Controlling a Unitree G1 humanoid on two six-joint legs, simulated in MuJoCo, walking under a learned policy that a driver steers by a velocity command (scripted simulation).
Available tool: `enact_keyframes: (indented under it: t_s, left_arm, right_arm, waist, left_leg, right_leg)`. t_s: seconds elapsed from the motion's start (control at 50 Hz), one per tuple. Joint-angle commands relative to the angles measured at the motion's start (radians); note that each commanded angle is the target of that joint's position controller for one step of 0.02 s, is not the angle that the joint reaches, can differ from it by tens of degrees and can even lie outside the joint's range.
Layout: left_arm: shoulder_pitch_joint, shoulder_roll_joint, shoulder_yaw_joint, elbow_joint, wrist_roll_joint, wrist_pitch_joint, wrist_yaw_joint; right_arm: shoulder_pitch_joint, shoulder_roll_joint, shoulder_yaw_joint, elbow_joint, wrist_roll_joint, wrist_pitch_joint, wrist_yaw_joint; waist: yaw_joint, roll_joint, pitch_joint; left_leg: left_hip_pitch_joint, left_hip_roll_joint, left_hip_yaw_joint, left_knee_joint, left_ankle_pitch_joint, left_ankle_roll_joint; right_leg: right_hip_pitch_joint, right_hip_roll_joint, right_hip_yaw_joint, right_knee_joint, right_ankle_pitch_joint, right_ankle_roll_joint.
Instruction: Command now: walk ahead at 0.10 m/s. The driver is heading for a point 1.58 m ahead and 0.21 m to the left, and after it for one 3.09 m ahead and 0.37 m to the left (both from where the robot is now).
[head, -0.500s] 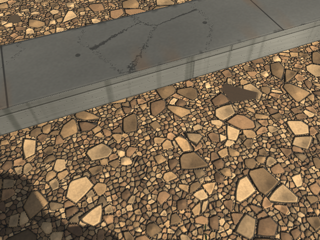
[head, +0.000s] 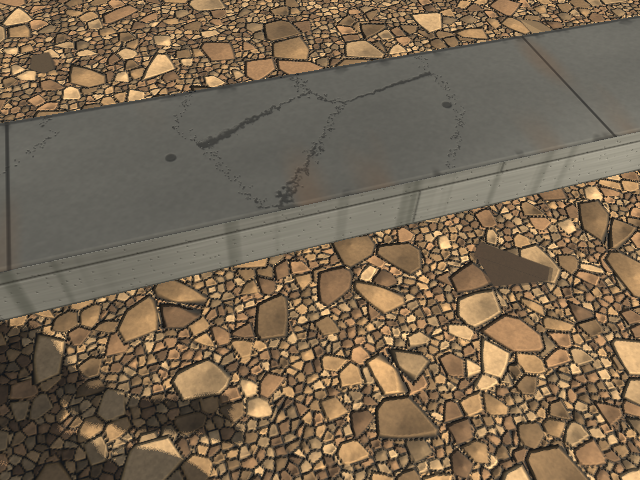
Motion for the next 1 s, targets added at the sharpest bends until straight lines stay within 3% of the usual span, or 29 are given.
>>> enact_keyframes:
  t_s: [0.02, 0.06, 0.1, 0.14, 0.18, 0.22, 0.24, 0.26, 0.3, 0.36, 0.52, 1.0]
  left_arm:
    - [0.055, 0.094, 0.023, -0.021, -0.009, 0.04, 0.02]
    - [0.057, 0.077, 0.026, -0.015, 0.001, 0.066, 0.036]
    - [0.077, 0.049, 0.022, 0.006, 0.005, 0.068, 0.041]
    - [0.089, 0.037, 0.02, 0.025, 0.008, 0.066, 0.037]
    - [0.093, 0.035, 0.019, 0.039, 0.021, 0.067, 0.029]
    - [0.066, 0.069, 0.017, 0.021, 0.037, 0.067, 0.026]
    - [0.046, 0.124, 0.029, 0.032, 0.021, 0.063, 0.027]
    - [0.026, 0.09, 0.023, 0.032, 0.016, 0.051, 0.024]
    - [-0.005, 0.073, 0.018, 0.034, 0.02, 0.03, 0.024]
    - [0.023, 0.059, 0.014, 0.046, 0.013, 0.012, 0.023]
    - [0.074, 0.05, 0.007, 0.066, 0.009, 0.018, 0.024]
    - [0.099, 0.02, -0.004, 0.087, 0.01, 0.029, 0.029]
  right_arm:
    - [0.051, -0.128, -0.017, -0.022, 0.002, 0.01, -0.005]
    - [-0.031, -0.133, -0.019, -0.036, -0.009, 0.021, -0.014]
    - [-0.04, -0.124, -0.018, -0.03, -0.013, 0.028, -0.02]
    - [-0.031, -0.122, -0.017, -0.017, -0.001, 0.033, -0.026]
    - [-0.016, -0.115, -0.014, -0.001, 0.017, 0.04, -0.029]
    - [0.024, -0.102, -0.01, 0.019, 0.014, 0.043, -0.028]
    - [0.046, -0.099, -0.015, 0.015, 0.015, 0.047, -0.03]
    - [0.035, -0.103, -0.015, 0.02, 0.007, 0.047, -0.035]
    - [0.053, -0.091, -0.014, 0.032, 0.007, 0.049, -0.039]
    - [0.068, -0.089, -0.015, 0.054, 0.007, 0.049, -0.036]
    - [0.071, -0.092, -0.015, 0.089, 0.016, 0.055, -0.031]
    - [0.074, -0.09, -0.016, 0.156, 0.019, 0.074, -0.045]
  waist:
    - [-0.026, 0.108, -0.168]
    - [0.009, 0.149, -0.119]
    - [0.015, 0.162, -0.117]
    - [0.021, 0.148, -0.13]
    - [0.029, 0.131, -0.11]
    - [0.003, 0.07, -0.038]
    - [-0.043, -0.048, 0.005]
    - [-0.035, -0.069, 0.021]
    - [-0.054, -0.088, 0.013]
    - [-0.042, -0.041, -0.01]
    - [-0.024, 0.012, -0.047]
    - [-0.032, 0.011, -0.002]
  left_leg:
    - [0.292, 0.291, -0.348, -0.188, 0.099, 0.2]
    - [0.13, 0.236, -0.291, -0.259, -0.128, 0.154]
    - [0.065, 0.197, -0.224, -0.276, -0.169, 0.143]
    - [0.054, 0.18, -0.194, -0.27, -0.231, 0.134]
    - [0.022, 0.154, -0.172, -0.264, -0.379, 0.092]
    - [0.007, 0.111, -0.148, -0.224, -0.454, 0.019]
    - [0.082, 0.046, -0.074, -0.199, -0.378, -0.006]
    - [0.183, 0.034, -0.055, -0.141, -0.288, -0.017]
    - [0.258, 0.037, -0.049, -0.094, -0.18, -0.001]
    - [0.253, 0.037, -0.046, -0.076, -0.091, 0.013]
    - [0.275, 0.04, -0.041, -0.038, 0.084, 0.012]
    - [0.281, 0.039, -0.045, -0.045, 0.039, -0.001]
  right_leg:
    - [-0.224, -0.07, 0.052, 0.196, -0.062, 0.028]
    - [-0.126, -0.09, 0.043, 0.086, 0.038, 0.034]
    - [-0.032, -0.075, 0.013, -0.025, 0.109, 0.029]
    - [0.044, -0.062, -0.011, -0.155, 0.239, 0.017]
    - [0.118, -0.045, -0.036, -0.288, 0.346, -0.006]
    - [0.084, -0.116, 0.035, -0.406, 0.313, -0.051]
    - [-0.06, -0.112, 0.042, -0.422, 0.129, -0.072]
    - [-0.156, -0.106, 0.051, -0.473, 0.051, -0.065]
    - [-0.183, -0.105, 0.051, -0.505, 0.1, -0.032]
    - [-0.11, -0.094, 0.036, -0.471, 0.216, -0.021]
    - [-0.025, -0.077, 0.011, -0.42, 0.399, -0.028]
    - [-0.018, -0.058, -0.013, -0.445, 0.359, -0.023]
